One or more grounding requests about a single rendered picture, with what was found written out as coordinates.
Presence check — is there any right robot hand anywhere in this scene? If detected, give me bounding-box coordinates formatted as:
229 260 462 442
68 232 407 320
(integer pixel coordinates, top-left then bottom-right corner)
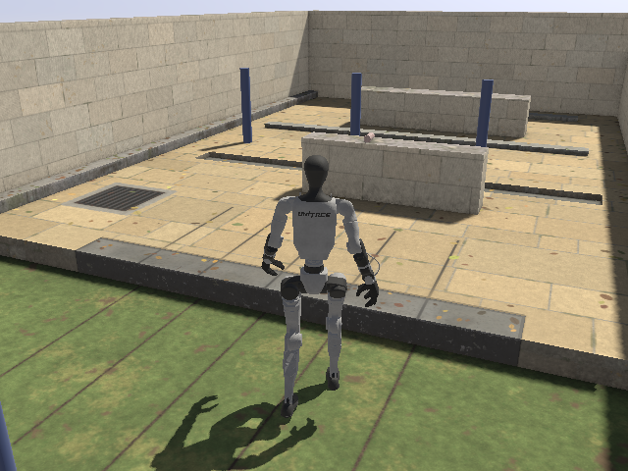
356 281 379 307

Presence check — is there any right robot forearm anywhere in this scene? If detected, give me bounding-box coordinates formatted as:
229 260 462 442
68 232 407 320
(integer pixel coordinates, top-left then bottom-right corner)
353 239 376 285

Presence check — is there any robot left thigh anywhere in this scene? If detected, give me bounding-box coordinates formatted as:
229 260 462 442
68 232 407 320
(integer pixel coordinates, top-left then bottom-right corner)
281 276 302 350

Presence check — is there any left robot hand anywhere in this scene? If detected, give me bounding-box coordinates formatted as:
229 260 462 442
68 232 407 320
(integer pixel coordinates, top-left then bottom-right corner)
261 259 285 276

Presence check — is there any left robot forearm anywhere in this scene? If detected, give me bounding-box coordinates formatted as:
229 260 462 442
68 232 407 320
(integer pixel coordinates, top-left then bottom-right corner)
262 233 278 264

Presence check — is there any left robot upper arm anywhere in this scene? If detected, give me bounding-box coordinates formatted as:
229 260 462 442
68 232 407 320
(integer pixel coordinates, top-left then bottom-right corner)
268 196 295 248

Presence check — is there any right robot upper arm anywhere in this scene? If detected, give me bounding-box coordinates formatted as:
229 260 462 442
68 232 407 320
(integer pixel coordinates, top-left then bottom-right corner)
336 198 362 254

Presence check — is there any robot right foot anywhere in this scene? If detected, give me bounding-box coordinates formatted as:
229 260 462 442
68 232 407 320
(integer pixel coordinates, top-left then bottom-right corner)
326 367 340 391

